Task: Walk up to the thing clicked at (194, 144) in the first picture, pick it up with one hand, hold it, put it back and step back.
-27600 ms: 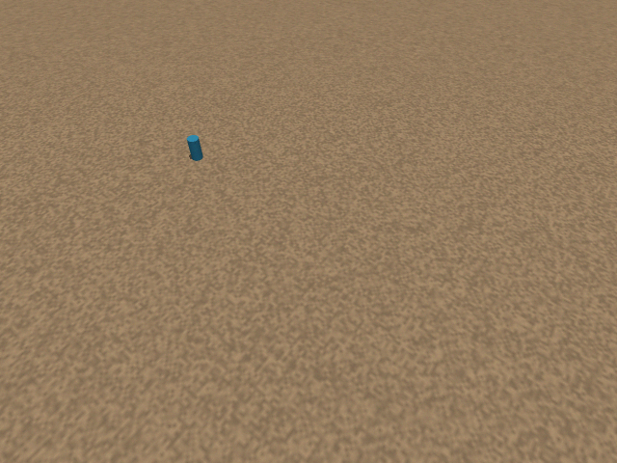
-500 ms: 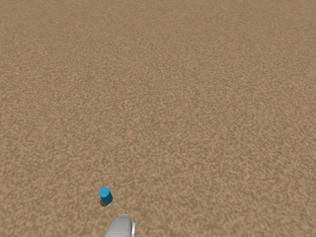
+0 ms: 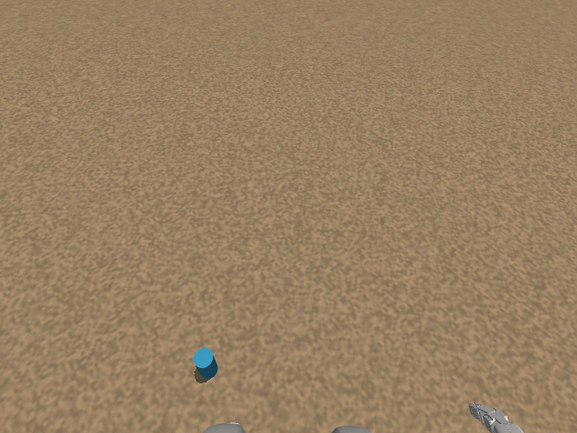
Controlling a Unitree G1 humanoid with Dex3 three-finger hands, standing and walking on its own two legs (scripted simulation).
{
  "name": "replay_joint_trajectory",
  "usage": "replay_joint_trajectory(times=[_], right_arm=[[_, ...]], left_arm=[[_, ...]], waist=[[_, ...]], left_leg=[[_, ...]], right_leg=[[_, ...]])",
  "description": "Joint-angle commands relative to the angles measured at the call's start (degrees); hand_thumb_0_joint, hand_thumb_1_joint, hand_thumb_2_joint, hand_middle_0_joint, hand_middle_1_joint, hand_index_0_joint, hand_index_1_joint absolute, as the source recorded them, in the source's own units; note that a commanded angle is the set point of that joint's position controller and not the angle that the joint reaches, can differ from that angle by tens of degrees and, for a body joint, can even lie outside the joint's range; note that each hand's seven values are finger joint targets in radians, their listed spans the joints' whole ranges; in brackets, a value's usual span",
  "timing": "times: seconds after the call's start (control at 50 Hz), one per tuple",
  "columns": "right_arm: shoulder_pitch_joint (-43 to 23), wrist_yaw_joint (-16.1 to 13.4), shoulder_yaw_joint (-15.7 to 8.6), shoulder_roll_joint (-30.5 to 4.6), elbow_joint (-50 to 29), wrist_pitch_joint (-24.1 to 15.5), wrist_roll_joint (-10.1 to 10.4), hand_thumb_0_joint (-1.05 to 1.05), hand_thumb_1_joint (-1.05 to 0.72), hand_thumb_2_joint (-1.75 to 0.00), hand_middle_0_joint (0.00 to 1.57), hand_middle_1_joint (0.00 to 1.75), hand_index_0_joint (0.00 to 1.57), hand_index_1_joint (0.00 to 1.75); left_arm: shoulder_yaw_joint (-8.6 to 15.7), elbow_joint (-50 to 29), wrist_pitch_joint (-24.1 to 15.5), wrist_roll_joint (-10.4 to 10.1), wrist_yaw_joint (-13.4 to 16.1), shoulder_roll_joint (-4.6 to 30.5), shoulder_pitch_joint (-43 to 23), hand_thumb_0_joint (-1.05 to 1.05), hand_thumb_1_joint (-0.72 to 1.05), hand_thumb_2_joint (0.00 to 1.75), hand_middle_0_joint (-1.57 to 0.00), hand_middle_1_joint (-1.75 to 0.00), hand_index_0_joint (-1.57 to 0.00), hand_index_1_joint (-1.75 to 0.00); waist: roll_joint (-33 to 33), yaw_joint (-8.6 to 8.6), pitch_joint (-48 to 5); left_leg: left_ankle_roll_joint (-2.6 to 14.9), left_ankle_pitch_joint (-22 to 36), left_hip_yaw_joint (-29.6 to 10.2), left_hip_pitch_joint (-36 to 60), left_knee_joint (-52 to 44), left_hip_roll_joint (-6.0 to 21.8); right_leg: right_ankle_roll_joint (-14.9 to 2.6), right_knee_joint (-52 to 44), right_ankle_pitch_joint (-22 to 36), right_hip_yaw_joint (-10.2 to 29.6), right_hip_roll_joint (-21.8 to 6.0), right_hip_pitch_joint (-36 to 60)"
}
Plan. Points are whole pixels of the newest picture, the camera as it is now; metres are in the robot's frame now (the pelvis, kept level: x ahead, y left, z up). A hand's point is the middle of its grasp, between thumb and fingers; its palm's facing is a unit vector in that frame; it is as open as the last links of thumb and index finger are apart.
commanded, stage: walk up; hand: left
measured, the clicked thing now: (206, 363) +0.40 +0.24 -0.70
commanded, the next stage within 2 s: stand in 0.22 s
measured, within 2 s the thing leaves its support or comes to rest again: neither
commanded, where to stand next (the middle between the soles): +0.05 -0.03 m, yaw -1 degrees
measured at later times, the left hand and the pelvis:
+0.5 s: hand out of the picture +0.07 +0.22 -0.14, palm faces -0.02 -0.93 -0.36, open 7.4 cm; pelvis -0.01 -0.03 +0.01, yaw +0 degrees
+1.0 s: hand out of the picture +0.08 +0.23 -0.13, palm faces -0.04 -0.94 -0.34, open 7.4 cm; pelvis +0.00 -0.02 +0.02, yaw -1 degrees
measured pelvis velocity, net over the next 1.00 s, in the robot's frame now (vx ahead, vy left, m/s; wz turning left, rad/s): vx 0.00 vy -0.02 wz -0.01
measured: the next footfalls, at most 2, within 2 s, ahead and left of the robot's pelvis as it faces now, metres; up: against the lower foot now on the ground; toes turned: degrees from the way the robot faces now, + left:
right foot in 0.20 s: +0.06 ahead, -0.16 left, +0.00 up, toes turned -1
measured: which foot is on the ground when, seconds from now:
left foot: down 0.00-1.00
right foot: up 0.00-0.18, down 0.20-1.00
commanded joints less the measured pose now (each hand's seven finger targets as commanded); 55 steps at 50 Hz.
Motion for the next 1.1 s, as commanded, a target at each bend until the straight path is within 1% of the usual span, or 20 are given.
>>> replay_joint_trajectory(times=[0.0, 0.1, 0.16, 0.18, 0.2, 0.22, 0.24, 0.26, 0.3, 0.34, 0.38, 0.4, 0.44, 0.46, 0.56, 0.66, 0.86, 0.9, 1.02, 1.08], right_arm=[[-0.5, -1.8, -3.6, -15.2, -2.6, -0.8, 0.1, 0.0, -0.9, -0.9, 0.2, 0.3, 0.2, 0.3], [-3.1, -1.5, -4.0, -16.7, -3.3, 1.9, 0.2, 0.0, -0.9, -0.9, 0.2, 0.3, 0.2, 0.3], [-5.4, -1.0, -4.3, -15.7, -4.1, 3.9, 0.5, 0.0, -0.9, -0.9, 0.2, 0.3, 0.2, 0.3], [-5.6, -0.9, -4.1, -14.5, -4.0, 4.4, 0.9, 0.0, -0.9, -0.9, 0.2, 0.3, 0.2, 0.3], [-5.2, -0.6, -2.1, -9.1, -2.5, 3.5, 0.3, 0.0, -0.9, -0.9, 0.2, 0.3, 0.2, 0.3], [-4.2, -0.6, -2.2, -8.2, -2.7, 3.4, 0.2, 0.0, -0.9, -0.9, 0.2, 0.3, 0.2, 0.3], [-2.3, -0.9, -2.8, -10.1, -0.7, 3.5, -0.4, 0.0, -0.9, -0.9, 0.2, 0.3, 0.2, 0.3], [-1.5, -0.4, -3.3, -12.1, 1.1, 3.2, -0.5, 0.0, -0.9, -0.9, 0.2, 0.3, 0.2, 0.3], [-2.3, 0.5, -3.7, -11.5, 2.7, 2.6, -0.3, 0.0, -0.9, -0.9, 0.2, 0.3, 0.2, 0.3], [-2.9, 0.1, -3.4, -10.7, 3.4, 1.6, -0.9, 0.0, -0.9, -0.9, 0.2, 0.3, 0.2, 0.3], [-5.0, -0.1, -3.5, -12.3, 4.1, 1.4, -1.6, 0.0, -0.9, -0.9, 0.2, 0.3, 0.2, 0.3], [-6.8, 0.2, -3.0, -12.5, 4.6, 1.4, -1.2, 0.0, -0.9, -0.9, 0.2, 0.3, 0.2, 0.3], [-7.0, 0.7, -2.6, -11.2, 5.8, 2.0, -0.6, 0.0, -0.9, -0.9, 0.2, 0.3, 0.2, 0.3], [-6.1, 0.9, -2.6, -11.4, 6.7, 2.2, -0.3, 0.0, -0.9, -0.9, 0.2, 0.3, 0.2, 0.3], [-5.7, 1.0, -2.3, -11.8, 9.4, 1.9, -0.7, 0.0, -0.9, -0.9, 0.2, 0.3, 0.2, 0.3], [-6.6, 0.7, -1.8, -11.1, 10.6, 1.1, -0.6, 0.0, -0.9, -0.9, 0.2, 0.3, 0.2, 0.3], [-6.9, 0.3, -1.6, -11.0, 12.5, 1.2, -0.5, 0.0, -0.9, -0.9, 0.2, 0.3, 0.2, 0.3], [-7.1, 0.3, -1.5, -11.0, 12.7, 1.3, -0.4, 0.0, -0.9, -0.9, 0.2, 0.3, 0.2, 0.3], [-8.4, 0.3, -1.4, -11.1, 13.1, 1.4, -0.2, 0.0, -0.9, -0.9, 0.2, 0.3, 0.2, 0.3], [-8.9, 0.3, -1.3, -11.1, 13.2, 1.5, -0.3, 0.0, -0.9, -0.9, 0.2, 0.3, 0.2, 0.3]], left_arm=[[3.0, -1.2, -1.0, -0.7, 0.6, 9.9, 4.1, 0.0, 0.9, 0.9, -0.2, -0.3, -0.2, -0.3], [3.1, -0.2, -1.3, -0.6, 1.4, 10.4, 1.5, 0.0, 0.9, 0.9, -0.2, -0.3, -0.2, -0.3], [3.7, 0.5, -1.6, 0.0, 1.7, 11.6, 1.3, 0.0, 0.9, 0.9, -0.2, -0.3, -0.2, -0.3], [3.9, 0.4, -1.9, 0.5, 1.9, 12.5, 0.7, 0.0, 0.9, 0.9, -0.2, -0.3, -0.2, -0.3], [2.4, 1.6, -2.7, 2.1, 1.5, 10.4, 1.8, 0.0, 0.9, 0.9, -0.2, -0.3, -0.2, -0.3], [3.1, 0.5, -3.6, 2.6, 1.1, 15.5, -1.9, 0.0, 0.9, 0.9, -0.2, -0.3, -0.2, -0.3], [3.8, 0.8, -3.7, 2.7, 1.2, 18.7, -6.1, 0.0, 0.9, 0.9, -0.2, -0.3, -0.2, -0.3], [3.5, 0.2, -3.8, 2.9, 0.9, 17.0, -11.3, 0.0, 0.9, 0.9, -0.2, -0.3, -0.2, -0.3], [2.3, -0.5, -4.0, 2.2, 1.1, 13.9, -14.6, 0.0, 0.9, 0.9, -0.2, -0.3, -0.2, -0.3], [1.8, 0.9, -4.7, 0.9, 1.1, 12.2, -14.0, 0.0, 0.9, 0.9, -0.2, -0.3, -0.2, -0.3], [1.1, 2.5, -4.3, -0.1, 1.0, 10.5, -10.3, 0.0, 0.9, 0.9, -0.2, -0.3, -0.2, -0.3], [0.8, 3.5, -4.0, -0.3, 1.0, 10.2, -9.7, 0.0, 0.9, 0.9, -0.2, -0.3, -0.2, -0.3], [0.9, 4.3, -3.3, 0.3, 0.7, 11.4, -12.9, 0.0, 0.9, 0.9, -0.2, -0.3, -0.2, -0.3], [1.1, 4.6, -3.2, 0.6, 0.6, 11.8, -13.6, 0.0, 0.9, 0.9, -0.2, -0.3, -0.2, -0.3], [0.7, 7.1, -3.2, 0.4, 0.2, 10.6, -11.4, 0.0, 0.9, 0.9, -0.2, -0.3, -0.2, -0.3], [0.2, 8.5, -3.6, 0.2, 0.0, 9.7, -11.9, 0.0, 0.9, 0.9, -0.2, -0.3, -0.2, -0.3], [-0.2, 10.0, -3.7, 0.5, 0.2, 10.1, -14.0, 0.0, 0.9, 0.9, -0.2, -0.3, -0.2, -0.3], [-0.3, 10.4, -3.6, 0.5, 0.2, 10.0, -14.0, 0.0, 0.9, 0.9, -0.2, -0.3, -0.2, -0.3], [-0.4, 11.0, -3.7, 0.4, 0.4, 9.8, -13.6, 0.0, 0.9, 0.9, -0.2, -0.3, -0.2, -0.3], [-0.3, 11.2, -3.7, 0.6, 0.5, 10.2, -13.8, 0.0, 0.9, 0.9, -0.2, -0.3, -0.2, -0.3]], waist=[[7.2, 0.17, -3.8], [15.2, -0.75, -7.9], [12.3, -0.06, -10.1], [9.1, 0.41, -10.1], [-1.1, 0.93, -14.9], [-8.2, -1.08, -12.0], [-10.6, -0.79, -11.5], [-10.5, -2.61, -8.7], [-8.3, -3.73, -6.9], [-6.3, -4.08, -8.1], [-3.6, -1.85, -8.6], [-2.9, -0.53, -6.3], [-2.6, -1.19, -2.4], [-3.1, -1.72, -0.9], [2.0, -0.72, -2.3], [5.0, -0.56, -6.7], [2.8, -1.67, -8.0], [2.7, -1.89, -7.2], [1.6, -1.86, -9.4], [1.4, -1.96, -8.9]], left_leg=[[9.43, 21.1, -12.7, 0.4, -11.8, 14.5], [10.15, 31.7, -10.5, 0.4, -5.7, 14.1], [6.97, 22.2, -9.6, -2.0, -0.5, 10.9], [4.81, 16.5, -9.2, -3.9, 1.8, 9.3], [1.05, -4.7, -6.4, -3.6, 5.0, 5.0], [-0.85, -15.9, -3.6, -5.6, 9.2, -0.6], [-0.59, -20.1, -5.2, -1.2, 13.1, 0.7], [-0.53, -18.4, -4.5, 2.8, 12.0, 3.1], [0.21, -10.3, -2.5, 5.1, 3.2, 2.3], [0.15, 5.6, -3.2, 8.3, -6.7, 3.6], [0.91, 11.7, -7.7, 10.4, -8.0, 6.2], [1.39, 4.8, -8.6, 6.4, -8.9, 6.3], [0.29, -9.1, -7.6, 1.8, -12.9, 5.2], [-0.27, -11.4, -7.7, 1.6, -14.5, 5.2], [-0.57, -13.0, -9.2, 0.7, -19.1, 6.5], [-1.02, -5.0, -9.1, 4.1, -20.8, 7.8], [-1.35, 4.1, -7.2, 8.6, -19.7, 7.9], [-1.37, 2.2, -7.4, 7.8, -20.6, 7.9], [-1.41, 10.2, -6.3, 12.6, -18.9, 8.2], [-1.42, 8.6, -6.2, 12.1, -19.4, 8.2]], right_leg=[[0.23, -4.8, 5.0, 1.6, -3.3, -2.4], [1.85, -10.5, 10.2, -3.6, -0.4, 1.1], [1.11, -20.0, 17.7, -5.0, 0.9, 5.3], [0.25, -22.6, 23.4, -2.7, -0.6, 6.2], [-1.72, -34.3, 12.8, 10.3, -8.4, 9.5], [-5.64, -38.8, 9.4, 22.6, -16.8, 5.4], [-10.19, -40.6, 1.2, 25.7, -19.6, -2.0], [-9.23, -40.9, -5.7, 22.2, -17.2, -6.8], [-4.67, -36.0, 8.7, 10.3, -10.6, -3.2], [-1.51, -30.6, 26.3, 5.5, -8.2, 1.4], [-0.74, -30.0, 27.7, 4.8, -6.3, 1.9], [-0.37, -33.4, 19.0, 5.1, -5.3, 2.3], [-0.39, -38.6, 2.5, 6.8, -6.6, 2.2], [-0.18, -40.1, -2.0, 7.1, -6.5, 1.1], [-0.13, -39.5, 3.5, 5.0, -5.5, 5.8], [0.0, -37.9, 16.4, 3.4, -5.3, 10.2], [0.64, -39.5, 22.6, 3.1, -5.9, 10.4], [0.93, -39.8, 21.9, 2.8, -5.6, 10.3], [1.14, -40.0, 27.1, 2.7, -6.1, 10.1], [1.44, -40.8, 26.2, 2.5, -6.0, 10.0]])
